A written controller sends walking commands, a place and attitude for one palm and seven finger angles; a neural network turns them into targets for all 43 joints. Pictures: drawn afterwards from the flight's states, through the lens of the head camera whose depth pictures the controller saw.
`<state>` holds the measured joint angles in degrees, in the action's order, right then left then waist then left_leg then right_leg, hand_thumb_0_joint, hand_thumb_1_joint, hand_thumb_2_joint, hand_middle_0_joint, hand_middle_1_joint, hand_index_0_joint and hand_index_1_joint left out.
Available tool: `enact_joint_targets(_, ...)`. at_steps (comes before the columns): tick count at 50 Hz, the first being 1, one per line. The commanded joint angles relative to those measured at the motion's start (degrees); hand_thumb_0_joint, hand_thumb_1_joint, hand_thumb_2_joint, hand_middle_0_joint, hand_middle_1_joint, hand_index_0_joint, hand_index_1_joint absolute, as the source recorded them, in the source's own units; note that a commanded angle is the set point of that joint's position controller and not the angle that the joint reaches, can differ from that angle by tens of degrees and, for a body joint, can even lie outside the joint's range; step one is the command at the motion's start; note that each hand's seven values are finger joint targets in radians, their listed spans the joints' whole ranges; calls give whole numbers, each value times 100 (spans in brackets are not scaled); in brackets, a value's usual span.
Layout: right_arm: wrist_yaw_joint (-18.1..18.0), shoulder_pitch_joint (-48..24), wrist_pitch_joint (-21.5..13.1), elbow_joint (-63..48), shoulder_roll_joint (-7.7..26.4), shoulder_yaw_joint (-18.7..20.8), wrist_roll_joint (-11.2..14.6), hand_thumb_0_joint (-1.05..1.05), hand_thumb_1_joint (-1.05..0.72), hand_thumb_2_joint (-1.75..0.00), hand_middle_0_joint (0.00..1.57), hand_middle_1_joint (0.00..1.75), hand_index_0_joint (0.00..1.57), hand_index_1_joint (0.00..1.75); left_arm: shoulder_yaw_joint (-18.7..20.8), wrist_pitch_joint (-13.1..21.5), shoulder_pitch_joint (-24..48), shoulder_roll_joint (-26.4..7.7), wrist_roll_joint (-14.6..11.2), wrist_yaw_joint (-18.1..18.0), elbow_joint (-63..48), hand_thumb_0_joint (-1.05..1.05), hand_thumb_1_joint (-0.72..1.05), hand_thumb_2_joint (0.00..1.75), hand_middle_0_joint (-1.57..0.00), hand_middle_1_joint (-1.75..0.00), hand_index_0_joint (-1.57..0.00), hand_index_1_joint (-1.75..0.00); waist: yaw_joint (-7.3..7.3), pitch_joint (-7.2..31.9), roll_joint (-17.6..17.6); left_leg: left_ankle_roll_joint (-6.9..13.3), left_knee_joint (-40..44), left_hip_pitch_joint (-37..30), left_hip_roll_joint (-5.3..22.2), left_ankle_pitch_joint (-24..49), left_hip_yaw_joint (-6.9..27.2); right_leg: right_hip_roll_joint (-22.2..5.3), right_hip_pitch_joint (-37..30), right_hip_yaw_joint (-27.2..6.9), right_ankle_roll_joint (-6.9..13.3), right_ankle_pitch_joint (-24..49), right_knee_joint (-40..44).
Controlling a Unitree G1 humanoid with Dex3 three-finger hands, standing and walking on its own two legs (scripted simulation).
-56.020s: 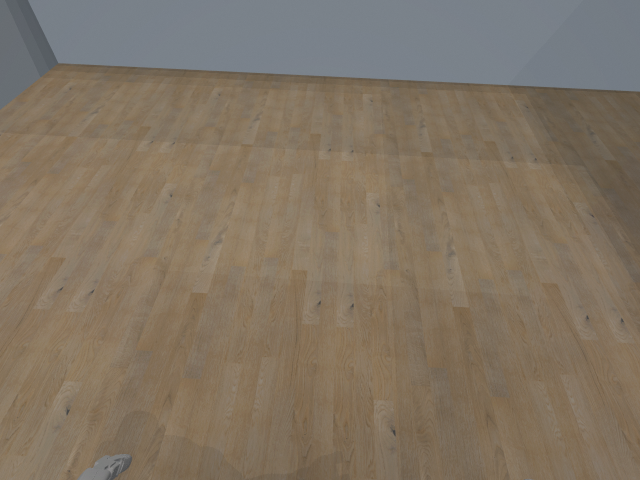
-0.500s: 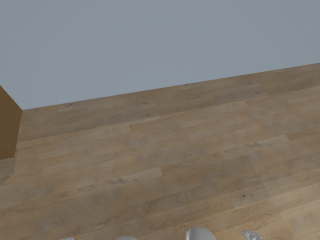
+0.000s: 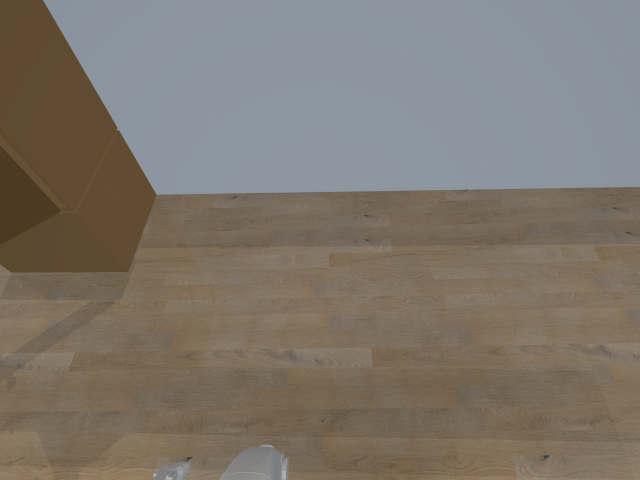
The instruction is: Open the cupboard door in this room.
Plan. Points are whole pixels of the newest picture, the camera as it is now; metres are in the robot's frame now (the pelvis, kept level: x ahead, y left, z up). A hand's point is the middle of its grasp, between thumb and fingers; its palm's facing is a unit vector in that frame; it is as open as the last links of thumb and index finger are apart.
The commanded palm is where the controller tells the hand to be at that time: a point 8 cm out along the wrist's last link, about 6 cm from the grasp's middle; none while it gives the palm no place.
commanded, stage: turn to face it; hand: left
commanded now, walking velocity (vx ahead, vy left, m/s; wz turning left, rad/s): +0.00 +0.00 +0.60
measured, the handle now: out of the picture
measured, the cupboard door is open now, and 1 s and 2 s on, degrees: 44 44 44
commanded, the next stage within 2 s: take the last steps up to it in 1.02 s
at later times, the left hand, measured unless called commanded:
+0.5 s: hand out of the picture +0.04 +0.26 -0.17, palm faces +0.29 -0.92 -0.27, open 7.4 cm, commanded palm none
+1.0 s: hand out of the picture -0.04 +0.19 -0.18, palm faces +0.58 -0.78 -0.23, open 7.3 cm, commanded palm none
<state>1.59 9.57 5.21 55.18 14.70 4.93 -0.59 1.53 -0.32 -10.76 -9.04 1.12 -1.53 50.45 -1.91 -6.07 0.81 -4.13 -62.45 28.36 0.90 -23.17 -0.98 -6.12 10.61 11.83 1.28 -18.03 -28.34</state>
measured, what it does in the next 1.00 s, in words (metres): steps on the spot, turning left: left foot, then right foot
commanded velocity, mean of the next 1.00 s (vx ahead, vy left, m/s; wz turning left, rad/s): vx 0.00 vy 0.00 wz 0.52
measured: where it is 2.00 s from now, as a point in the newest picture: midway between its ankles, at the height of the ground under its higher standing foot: outside the picture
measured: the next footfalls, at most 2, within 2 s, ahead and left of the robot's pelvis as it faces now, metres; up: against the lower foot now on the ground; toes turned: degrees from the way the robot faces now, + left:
left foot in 0.20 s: +0.04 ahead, +0.13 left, +0.00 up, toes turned +14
right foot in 0.62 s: +0.10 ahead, -0.10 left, +0.00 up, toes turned +18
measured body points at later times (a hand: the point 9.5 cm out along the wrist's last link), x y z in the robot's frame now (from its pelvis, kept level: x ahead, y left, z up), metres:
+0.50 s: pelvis +0.01 +0.03 +0.00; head +0.06 +0.05 +0.44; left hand +0.03 +0.31 -0.14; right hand +0.17 -0.19 -0.14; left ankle +0.00 +0.13 -0.74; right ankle +0.05 -0.13 -0.69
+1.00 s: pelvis +0.03 +0.01 -0.01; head +0.08 +0.05 +0.43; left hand -0.07 +0.24 -0.16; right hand +0.26 -0.15 -0.15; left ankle -0.03 +0.10 -0.73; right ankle +0.06 -0.11 -0.74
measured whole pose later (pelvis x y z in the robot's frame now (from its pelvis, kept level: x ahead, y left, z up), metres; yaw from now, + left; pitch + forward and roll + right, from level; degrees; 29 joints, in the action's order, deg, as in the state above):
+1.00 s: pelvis +0.03 +0.01 -0.01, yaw +35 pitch +1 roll +1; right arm 1.3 6.1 3.9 55.2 13.4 3.5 -0.4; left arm 2.7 0.0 -13.9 -11.6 1.8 -1.2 52.6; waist 1.0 -6.7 -1.7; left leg -2.2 -40.6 19.7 0.6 -23.0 -4.0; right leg -8.6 10.7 14.9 -1.5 -21.4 -32.9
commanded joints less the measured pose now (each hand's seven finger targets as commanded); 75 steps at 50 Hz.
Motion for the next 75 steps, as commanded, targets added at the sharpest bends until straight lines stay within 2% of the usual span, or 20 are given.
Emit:
enact_joint_targets(1,13,-553,-174,-566,135,-21,-7,0,-90,-90,20,30,20,30,383,112,-557,-1263,23,-59,-232,0,90,90,-20,-30,-20,-30,396,706,-1120,-1,981,257,84,-159,-315,-1427,-1120,-539,370,3824,458)
enact_joint_targets(6,8,-473,-274,-647,178,-37,4,0,-90,-90,20,30,20,30,487,87,-563,-1447,55,-14,-163,0,90,90,-20,-30,-20,-30,349,792,-1303,218,2391,-622,-45,7,-637,-1631,-863,-315,309,3902,-88)
enact_joint_targets(8,1,190,-334,-503,457,49,-41,0,-90,-90,20,30,20,30,502,76,-348,-1472,-13,30,-195,0,90,90,-20,-30,-20,-30,-103,1108,-735,368,3571,-1991,-63,1266,-528,-1438,-112,39,-62,3223,-1208)
enact_joint_targets(10,-104,995,-364,-404,1569,319,-73,0,-90,-90,20,30,20,30,311,0,120,-849,-68,69,-634,0,90,90,-20,-30,-20,-30,-564,1471,1833,1703,4060,-3244,2275,4975,2687,-83,2370,-267,-682,-2181,-3633)
enact_joint_targets(11,-141,1026,-329,-313,1526,270,-51,0,-90,-90,20,30,20,30,325,-83,281,-1031,-15,26,-703,0,90,90,-20,-30,-20,-30,-482,1484,1041,1933,3970,-3092,2433,4653,2307,-185,2429,-965,-562,-2116,-3972)
enact_joint_targets(14,-236,-10,-380,-667,1075,150,-91,0,-90,-90,20,30,20,30,383,-148,257,-1028,19,76,-402,0,90,90,-20,-30,-20,-30,-68,824,957,1452,4333,-1818,1540,2360,1688,-187,2266,-1193,-626,-928,-4020)
enact_joint_targets(29,-190,-218,-348,-723,918,209,-56,0,-90,-90,20,30,20,30,352,-10,-253,-926,-55,41,-360,0,90,90,-20,-30,-20,-30,327,1004,709,1124,3584,-1062,779,2709,1925,537,24,-938,-586,200,-202)
enact_joint_targets(30,-173,-236,-355,-755,756,188,-13,0,-90,-90,20,30,20,30,400,50,-517,-1097,-44,12,-316,0,90,90,-20,-30,-20,-30,466,1151,296,855,3175,-532,477,2045,1743,195,-804,-1215,-520,666,618)
enact_joint_targets(31,-142,-118,-370,-820,351,147,45,0,-90,-90,20,30,20,30,506,108,-678,-1595,49,-44,-295,0,90,90,-20,-30,-20,-30,524,1302,-1294,412,2000,501,-273,275,873,-1220,-1624,-2550,-98,1011,1139)
enact_joint_targets(32,-137,-223,-361,-898,415,153,10,0,-90,-90,20,30,20,30,494,92,-625,-1824,57,-56,-323,0,90,90,-20,-30,-20,-30,545,1135,-1803,198,513,704,-569,-1340,325,-2334,-1085,-3327,576,1970,1170)
enact_joint_targets(33,-109,-155,-311,-810,528,163,-30,0,-90,-90,20,30,20,30,411,84,-409,-1618,21,-69,-368,0,90,90,-20,-30,-20,-30,406,951,-1192,241,-384,570,-289,-1056,577,-2140,-570,-2733,750,2000,1035)
enact_joint_targets(37,-22,-42,-175,-485,307,109,-39,0,-90,-90,20,30,20,30,269,114,83,-1029,-31,-55,-467,0,90,90,-20,-30,-20,-30,84,597,-1221,43,-873,646,-9,19,267,-1157,-447,-1211,316,2987,771)
enact_joint_targets(48,-52,-380,-327,-461,66,-100,15,0,-90,-90,20,30,20,30,448,122,-669,-1410,60,-26,-8,0,90,90,-20,-30,-20,-30,359,863,-1373,218,2549,-697,-164,44,-530,-1384,-985,-592,327,4302,-71)
enact_joint_targets(50,-66,154,-388,-308,298,-50,-23,0,-90,-90,20,30,20,30,432,105,-460,-1393,-30,13,-15,0,90,90,-20,-30,-20,-30,-8,1072,-946,355,3719,-1975,-115,1391,-503,-1176,-265,-243,-49,3598,-867)
enact_joint_targets(52,-171,812,-431,-212,1330,186,-78,0,-90,-90,20,30,20,30,235,20,-169,-718,-96,46,-331,0,90,90,-20,-30,-20,-30,-371,1399,1696,1634,4083,-3105,2194,5261,2340,-26,1862,-331,-625,-1996,-2924)
enact_joint_targets(53,-215,789,-373,-168,1310,137,-71,0,-90,-90,20,30,20,30,256,-80,-67,-871,-54,-12,-327,0,90,90,-20,-30,-20,-30,-313,1426,1048,1894,3947,-2802,2315,4998,1900,-86,1712,-1012,-477,-2114,-3361)
enact_joint_targets(58,-336,91,-507,-356,680,-70,-76,0,-90,-90,20,30,20,30,291,-135,-254,-747,-1,96,154,0,90,90,-20,-30,-20,-30,136,840,636,1428,4295,-2242,1310,3659,1072,24,1872,-1127,-527,-684,-3663)
enact_joint_targets(70,-242,809,-616,-80,609,-24,-110,0,-90,-90,20,30,20,30,255,64,483,-595,35,260,-33,0,90,90,-20,-30,-20,-30,-31,425,679,1608,4796,-2134,1073,876,1627,231,1580,-692,-435,-687,-1557)
enact_joint_targets(74,-213,378,-602,-122,568,-30,-65,0,-90,-90,20,30,20,30,351,140,-481,-682,30,238,269,0,90,90,-20,-30,-20,-30,578,486,308,1313,4079,-664,648,153,1365,364,-616,-638,-325,113,10)
enact_joint_targets(75,-190,325,-634,-150,369,-56,-27,0,-90,-90,20,30,20,30,432,191,-975,-939,64,194,416,0,90,90,-20,-30,-20,-30,808,600,-359,1007,3342,210,177,-241,854,-148,-1717,-1123,-216,-171,624)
